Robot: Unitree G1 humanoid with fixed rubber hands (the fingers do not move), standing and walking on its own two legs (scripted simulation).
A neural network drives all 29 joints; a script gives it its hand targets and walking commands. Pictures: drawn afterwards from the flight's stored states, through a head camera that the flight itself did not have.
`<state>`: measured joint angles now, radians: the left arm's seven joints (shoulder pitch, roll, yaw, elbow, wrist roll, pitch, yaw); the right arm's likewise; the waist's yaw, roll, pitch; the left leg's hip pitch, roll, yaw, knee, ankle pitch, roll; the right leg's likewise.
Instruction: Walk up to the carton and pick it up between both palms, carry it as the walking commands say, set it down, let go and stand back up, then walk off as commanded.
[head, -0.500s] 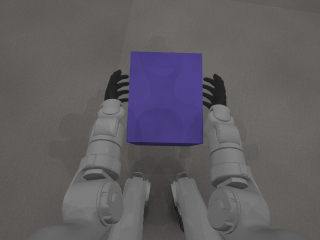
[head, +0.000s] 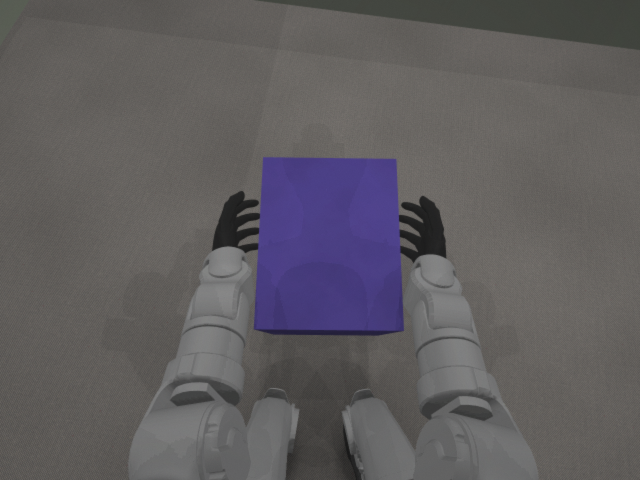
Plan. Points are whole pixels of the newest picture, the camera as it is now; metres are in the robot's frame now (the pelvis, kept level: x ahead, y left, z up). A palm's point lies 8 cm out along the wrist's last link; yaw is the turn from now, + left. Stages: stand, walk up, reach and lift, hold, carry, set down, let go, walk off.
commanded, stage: reach and lift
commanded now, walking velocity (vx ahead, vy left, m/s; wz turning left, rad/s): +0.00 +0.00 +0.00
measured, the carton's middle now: (327, 257) +0.41 -0.01 -0.12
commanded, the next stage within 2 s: none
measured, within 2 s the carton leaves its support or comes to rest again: neither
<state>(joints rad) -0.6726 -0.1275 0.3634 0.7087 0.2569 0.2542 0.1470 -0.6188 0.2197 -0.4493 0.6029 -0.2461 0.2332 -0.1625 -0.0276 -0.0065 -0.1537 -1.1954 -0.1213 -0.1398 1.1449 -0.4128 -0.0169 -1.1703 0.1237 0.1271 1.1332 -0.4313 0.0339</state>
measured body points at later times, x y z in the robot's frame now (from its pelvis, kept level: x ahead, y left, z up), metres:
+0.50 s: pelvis +0.01 +0.00 +0.06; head +0.12 +0.01 +0.50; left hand +0.39 +0.13 +0.02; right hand +0.38 -0.14 +0.03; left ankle +0.06 +0.11 -0.64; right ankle +0.05 -0.13 -0.64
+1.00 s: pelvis +0.03 +0.00 +0.10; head +0.05 +0.01 +0.55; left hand +0.37 +0.12 +0.09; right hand +0.36 -0.15 +0.10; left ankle +0.06 +0.11 -0.64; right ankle +0.05 -0.13 -0.64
